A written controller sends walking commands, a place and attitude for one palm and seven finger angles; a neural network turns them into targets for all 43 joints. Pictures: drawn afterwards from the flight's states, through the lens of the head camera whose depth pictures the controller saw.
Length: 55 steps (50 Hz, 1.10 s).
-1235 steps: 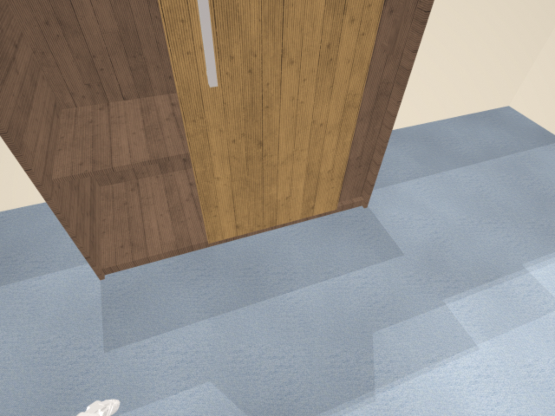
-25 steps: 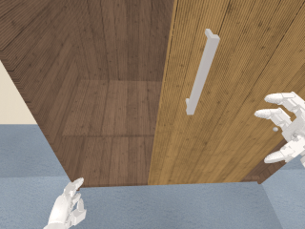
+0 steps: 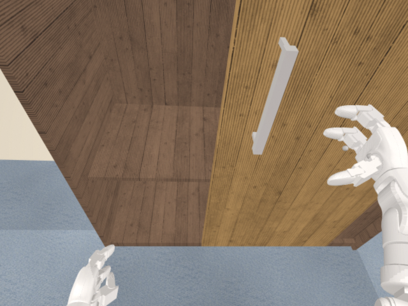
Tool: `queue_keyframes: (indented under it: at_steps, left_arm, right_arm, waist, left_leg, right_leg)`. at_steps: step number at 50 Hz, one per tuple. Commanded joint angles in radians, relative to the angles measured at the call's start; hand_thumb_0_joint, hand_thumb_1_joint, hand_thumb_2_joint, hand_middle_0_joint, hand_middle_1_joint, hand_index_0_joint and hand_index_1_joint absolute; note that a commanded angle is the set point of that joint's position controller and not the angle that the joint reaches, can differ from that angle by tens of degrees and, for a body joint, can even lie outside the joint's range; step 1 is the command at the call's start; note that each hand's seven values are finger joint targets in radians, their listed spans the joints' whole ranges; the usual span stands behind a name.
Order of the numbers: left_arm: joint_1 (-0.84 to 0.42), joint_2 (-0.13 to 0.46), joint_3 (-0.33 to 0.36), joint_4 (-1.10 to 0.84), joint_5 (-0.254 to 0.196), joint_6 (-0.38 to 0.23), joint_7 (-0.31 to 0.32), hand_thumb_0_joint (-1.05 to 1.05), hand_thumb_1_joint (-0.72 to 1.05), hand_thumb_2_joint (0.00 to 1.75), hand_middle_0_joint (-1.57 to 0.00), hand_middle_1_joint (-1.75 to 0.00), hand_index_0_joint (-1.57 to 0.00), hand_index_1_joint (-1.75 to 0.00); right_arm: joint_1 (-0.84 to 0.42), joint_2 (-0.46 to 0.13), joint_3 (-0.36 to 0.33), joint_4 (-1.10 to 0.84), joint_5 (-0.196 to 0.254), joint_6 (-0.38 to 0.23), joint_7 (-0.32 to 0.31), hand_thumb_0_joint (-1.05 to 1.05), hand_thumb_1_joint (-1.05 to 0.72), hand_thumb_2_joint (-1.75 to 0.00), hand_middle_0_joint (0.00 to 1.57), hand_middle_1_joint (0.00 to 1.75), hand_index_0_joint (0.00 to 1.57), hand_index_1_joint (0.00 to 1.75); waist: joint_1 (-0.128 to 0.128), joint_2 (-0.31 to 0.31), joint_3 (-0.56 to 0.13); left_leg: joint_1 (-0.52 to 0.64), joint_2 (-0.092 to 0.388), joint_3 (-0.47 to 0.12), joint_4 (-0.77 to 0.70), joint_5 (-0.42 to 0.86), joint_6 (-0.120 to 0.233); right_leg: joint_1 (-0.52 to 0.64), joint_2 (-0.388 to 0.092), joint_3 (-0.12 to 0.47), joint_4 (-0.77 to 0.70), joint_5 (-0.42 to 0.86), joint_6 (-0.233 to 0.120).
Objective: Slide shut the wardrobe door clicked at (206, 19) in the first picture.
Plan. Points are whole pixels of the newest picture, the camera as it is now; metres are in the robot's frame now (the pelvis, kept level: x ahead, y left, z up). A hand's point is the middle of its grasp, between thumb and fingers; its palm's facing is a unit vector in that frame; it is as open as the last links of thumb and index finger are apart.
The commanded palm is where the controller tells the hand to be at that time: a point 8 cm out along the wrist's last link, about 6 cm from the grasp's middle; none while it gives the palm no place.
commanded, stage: move the hooked fingers beside the handle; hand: right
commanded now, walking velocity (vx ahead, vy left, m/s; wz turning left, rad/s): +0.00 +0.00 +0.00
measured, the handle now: (268, 103) +0.50 -0.10 +0.16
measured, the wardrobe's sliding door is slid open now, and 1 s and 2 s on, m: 0.44 0.44 0.44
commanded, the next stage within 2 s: none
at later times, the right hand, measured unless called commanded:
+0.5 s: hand (321, 126) +0.41 -0.18 +0.18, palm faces -0.05 +1.00 -0.02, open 14.0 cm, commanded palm +0.39 -0.24 +0.17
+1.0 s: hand (302, 121) +0.44 -0.16 +0.16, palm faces -0.04 +1.00 -0.02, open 14.0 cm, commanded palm +0.42 -0.21 +0.17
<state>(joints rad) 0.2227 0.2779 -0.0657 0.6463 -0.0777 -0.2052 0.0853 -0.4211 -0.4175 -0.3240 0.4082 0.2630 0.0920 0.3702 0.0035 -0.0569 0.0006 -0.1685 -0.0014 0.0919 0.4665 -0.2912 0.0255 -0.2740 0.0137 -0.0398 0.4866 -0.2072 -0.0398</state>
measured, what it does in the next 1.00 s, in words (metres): stands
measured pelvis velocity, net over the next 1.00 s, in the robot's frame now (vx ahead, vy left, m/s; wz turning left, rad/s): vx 0.01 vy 0.01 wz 0.05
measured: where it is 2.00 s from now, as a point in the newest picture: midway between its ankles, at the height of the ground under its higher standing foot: outside the picture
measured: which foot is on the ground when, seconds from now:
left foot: down 0.00-1.00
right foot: down 0.00-1.00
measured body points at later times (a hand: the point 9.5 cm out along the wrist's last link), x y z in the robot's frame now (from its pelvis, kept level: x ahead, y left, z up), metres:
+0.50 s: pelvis +0.00 +0.00 +0.00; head +0.01 +0.02 +0.45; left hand +0.13 +0.26 -0.10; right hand +0.41 -0.24 +0.18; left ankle -0.03 +0.10 -0.74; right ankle +0.03 -0.09 -0.74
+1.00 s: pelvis +0.01 +0.01 +0.00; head +0.02 +0.04 +0.45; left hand +0.09 +0.28 -0.12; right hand +0.44 -0.22 +0.17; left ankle -0.03 +0.10 -0.74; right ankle +0.03 -0.09 -0.74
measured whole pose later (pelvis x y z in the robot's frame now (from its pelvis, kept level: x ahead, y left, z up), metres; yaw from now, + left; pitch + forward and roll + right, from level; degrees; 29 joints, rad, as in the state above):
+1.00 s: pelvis +0.01 +0.01 +0.00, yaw +3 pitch +2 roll +0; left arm 0.34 0.29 -0.03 0.68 -0.07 -0.11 0.05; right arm -0.64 -0.41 -0.32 0.77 0.20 0.00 0.27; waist 0.07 -0.06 -0.04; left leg -0.22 -0.03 0.05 0.48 -0.30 0.04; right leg -0.30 -0.01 -0.08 0.49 -0.23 -0.02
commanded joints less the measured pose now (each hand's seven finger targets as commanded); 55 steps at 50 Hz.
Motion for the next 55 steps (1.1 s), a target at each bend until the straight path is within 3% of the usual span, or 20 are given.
queue_keyframes:
  at_steps: [1,3,6,10,14,15,17,18,21,28,30,36,40,41,43,46,48,52,54,55]
  left_arm:
    - [-0.081,0.133,0.057,-0.151,0.004,-0.046,0.007,0.00,0.90,0.90,-0.20,-0.30,-0.20,-0.30]
    - [-0.084,0.128,0.056,-0.152,0.005,-0.046,0.002,0.00,0.90,0.90,-0.20,-0.30,-0.20,-0.30]
    - [-0.073,0.135,0.057,-0.132,0.006,-0.030,0.003,0.00,0.90,0.90,-0.20,-0.30,-0.20,-0.30]
    - [-0.065,0.138,0.060,-0.131,0.003,-0.007,0.001,0.00,0.90,0.90,-0.20,-0.30,-0.20,-0.30]
    - [-0.058,0.137,0.064,-0.134,0.003,-0.003,0.006,0.00,0.90,0.90,-0.20,-0.30,-0.20,-0.30]
    - [-0.050,0.137,0.063,-0.124,0.003,0.002,0.007,0.00,0.90,0.90,-0.20,-0.30,-0.20,-0.30]
    - [-0.047,0.137,0.064,-0.120,0.006,-0.005,0.008,0.00,0.90,0.90,-0.20,-0.30,-0.20,-0.30]
    - [-0.036,0.142,0.066,-0.111,0.008,-0.006,0.010,0.00,0.90,0.90,-0.20,-0.30,-0.20,-0.30]
    - [-0.026,0.141,0.067,-0.094,0.007,-0.005,0.010,0.00,0.90,0.90,-0.20,-0.30,-0.20,-0.30]
    - [0.014,0.154,0.072,-0.077,0.005,0.014,0.002,0.00,0.90,0.90,-0.20,-0.30,-0.20,-0.30]
    - [0.031,0.154,0.076,-0.074,0.009,0.019,-0.002,0.00,0.90,0.90,-0.20,-0.30,-0.20,-0.30]
    - [0.064,0.153,0.082,-0.072,0.015,0.011,-0.011,0.00,0.90,0.90,-0.20,-0.30,-0.20,-0.30]
    - [0.075,0.153,0.089,-0.074,0.019,0.016,-0.021,0.00,0.90,0.90,-0.20,-0.30,-0.20,-0.30]
    - [0.075,0.157,0.091,-0.077,0.017,0.020,-0.023,0.00,0.90,0.90,-0.20,-0.30,-0.20,-0.30]
    - [0.066,0.155,0.090,-0.092,0.012,0.031,-0.027,0.00,0.90,0.90,-0.20,-0.30,-0.20,-0.30]
    - [0.066,0.164,0.089,-0.099,0.006,0.048,-0.025,0.00,0.90,0.90,-0.20,-0.30,-0.20,-0.30]
    - [0.057,0.157,0.092,-0.111,0.004,0.053,-0.021,0.00,0.90,0.90,-0.20,-0.30,-0.20,-0.30]
    - [0.044,0.144,0.092,-0.116,0.010,0.041,-0.017,0.00,0.90,0.90,-0.20,-0.30,-0.20,-0.30]
    - [0.042,0.140,0.089,-0.101,0.012,0.031,-0.011,0.00,0.90,0.90,-0.20,-0.30,-0.20,-0.30]
    - [0.040,0.140,0.088,-0.091,0.014,0.030,-0.009,0.00,0.90,0.90,-0.20,-0.30,-0.20,-0.30]
  right_arm:
    - [-0.413,-0.255,-0.076,-0.252,0.018,-0.080,-0.022,0.00,0.50,-0.30,0.30,1.20,0.30,1.20]
    - [-0.411,-0.233,-0.070,-0.253,0.022,-0.089,-0.031,0.00,0.50,-0.30,0.30,1.20,0.30,1.20]
    - [-0.411,-0.243,-0.085,-0.166,0.018,-0.082,-0.048,0.00,0.50,-0.30,0.30,1.20,0.30,1.20]
    - [-0.400,-0.245,-0.074,-0.103,-0.003,-0.057,-0.057,0.00,0.50,-0.30,0.30,1.20,0.30,1.20]
    - [-0.523,-0.226,-0.030,-0.137,-0.009,-0.074,-0.056,0.00,0.50,-0.30,0.30,1.20,0.30,1.20]
    - [-0.548,-0.224,-0.022,-0.131,-0.008,-0.084,-0.059,0.00,0.50,-0.30,0.30,1.20,0.30,1.20]
    - [-0.613,-0.209,-0.006,-0.143,-0.004,-0.109,-0.059,0.00,0.50,-0.30,0.30,1.20,0.30,1.20]
    - [-0.632,-0.240,-0.031,-0.133,-0.004,-0.122,-0.064,0.00,0.50,-0.30,0.30,1.20,0.30,1.20]
    - [-0.647,-0.212,-0.007,-0.064,-0.007,-0.135,-0.070,0.00,0.50,-0.30,0.30,1.20,0.30,1.20]
    - [-0.658,-0.234,-0.016,0.151,-0.030,-0.117,-0.087,0.00,0.50,-0.30,0.30,1.20,0.30,1.20]
    - [-0.695,-0.234,-0.014,0.161,-0.033,-0.135,-0.091,0.00,0.50,-0.30,0.30,1.20,0.30,1.20]
    - [-0.841,-0.252,-0.014,0.109,-0.051,-0.220,-0.110,0.00,0.50,-0.30,0.30,1.20,0.30,1.20]
    - [-0.713,-0.247,-0.047,0.126,-0.049,-0.215,-0.120,0.00,0.50,-0.30,0.30,1.20,0.30,1.20]
    - [-0.663,-0.278,-0.084,0.155,-0.050,-0.202,-0.121,0.00,0.50,-0.30,0.30,1.20,0.30,1.20]
    - [-0.586,-0.244,-0.067,0.182,-0.046,-0.170,-0.113,0.00,0.50,-0.30,0.30,1.20,0.30,1.20]
    - [-0.542,-0.261,-0.073,0.225,-0.049,-0.136,-0.107,0.00,0.50,-0.30,0.30,1.20,0.30,1.20]
    - [-0.613,-0.240,-0.038,0.153,-0.051,-0.145,-0.105,0.00,0.50,-0.30,0.30,1.20,0.30,1.20]
    - [-0.760,-0.234,-0.019,-0.069,-0.045,-0.212,-0.119,0.00,0.50,-0.30,0.30,1.20,0.30,1.20]
    - [-0.819,-0.226,-0.012,-0.096,-0.038,-0.234,-0.126,0.00,0.50,-0.30,0.30,1.20,0.30,1.20]
    - [-0.809,-0.215,-0.004,-0.086,-0.033,-0.234,-0.130,0.00,0.50,-0.30,0.30,1.20,0.30,1.20]
  waist:
    - [0.001,-0.003,-0.320]
    - [-0.003,-0.006,-0.335]
    - [0.003,0.050,-0.268]
    - [0.000,0.048,-0.227]
    - [0.029,-0.009,-0.278]
    - [0.036,0.016,-0.271]
    - [0.046,-0.012,-0.303]
    - [0.046,0.001,-0.317]
    - [0.052,0.005,-0.305]
    - [0.048,0.049,-0.250]
    - [0.050,0.074,-0.271]
    - [0.063,-0.010,-0.387]
    - [0.032,0.005,-0.409]
    - [0.024,0.043,-0.384]
    - [0.015,0.073,-0.327]
    - [0.019,0.127,-0.239]
    - [0.035,0.077,-0.255]
    - [0.054,-0.034,-0.397]
    - [0.069,-0.036,-0.412]
    - [0.070,0.013,-0.395]
  left_leg:
    - [-0.051,-0.007,-0.037,-0.060,0.286,0.003]
    - [-0.052,-0.008,-0.036,-0.057,0.299,0.003]
    - [-0.053,-0.008,-0.039,-0.065,0.309,-0.001]
    - [-0.056,-0.002,-0.043,-0.070,0.293,0.000]
    - [-0.078,-0.003,-0.051,-0.070,0.289,0.000]
    - [-0.072,-0.004,-0.051,-0.075,0.283,0.000]
    - [-0.088,-0.007,-0.053,-0.072,0.277,0.000]
    - [-0.083,-0.008,-0.050,-0.070,0.275,0.001]
    - [-0.092,-0.007,-0.055,-0.074,0.272,-0.001]
    - [-0.100,-0.001,-0.063,-0.068,0.271,-0.002]
    - [-0.085,-0.001,-0.063,-0.064,0.291,-0.003]
    - [-0.081,-0.008,-0.070,-0.041,0.341,-0.001]
    - [-0.044,-0.009,-0.067,-0.037,0.410,0.001]
    - [-0.030,-0.010,-0.067,-0.035,0.430,-0.003]
    - [-0.022,-0.008,-0.065,-0.037,0.442,-0.007]
    - [-0.037,-0.004,-0.066,-0.047,0.418,-0.013]
    - [-0.059,-0.005,-0.071,-0.049,0.396,-0.013]
    - [-0.058,-0.011,-0.076,-0.042,0.403,-0.004]
    - [-0.070,-0.015,-0.074,-0.049,0.378,-0.004]
    - [-0.063,-0.014,-0.074,-0.056,0.384,-0.006]
  right_leg:
    - [0.283,-0.017,0.099,-0.041,0.216,-0.003]
    - [0.304,-0.018,0.100,-0.041,0.242,-0.001]
    - [0.246,-0.019,0.084,-0.045,0.219,-0.006]
    - [0.208,-0.017,0.075,-0.048,0.197,-0.007]
    - [0.262,-0.017,0.078,-0.037,0.202,-0.009]
    - [0.254,-0.019,0.076,-0.033,0.193,-0.011]
    - [0.288,-0.018,0.083,-0.029,0.193,-0.011]
    - [0.295,-0.020,0.090,-0.031,0.198,-0.009]
    - [0.286,-0.018,0.084,-0.028,0.186,-0.011]
    - [0.188,-0.012,0.067,-0.025,0.148,-0.013]
    - [0.181,-0.013,0.063,-0.016,0.165,-0.017]
    - [0.260,-0.016,0.068,0.002,0.237,-0.014]
    - [0.270,-0.018,0.061,0.006,0.314,-0.015]
    - [0.235,-0.017,0.053,0.002,0.304,-0.016]
    - [0.180,-0.013,0.036,-0.010,0.274,-0.018]
    - [0.110,-0.012,0.026,-0.020,0.212,-0.022]
    - [0.142,-0.012,0.022,-0.015,0.205,-0.024]
    - [0.292,-0.017,0.047,0.007,0.283,-0.023]
    - [0.332,-0.021,0.059,0.001,0.279,-0.020]
    - [0.314,-0.022,0.058,0.005,0.275,-0.026]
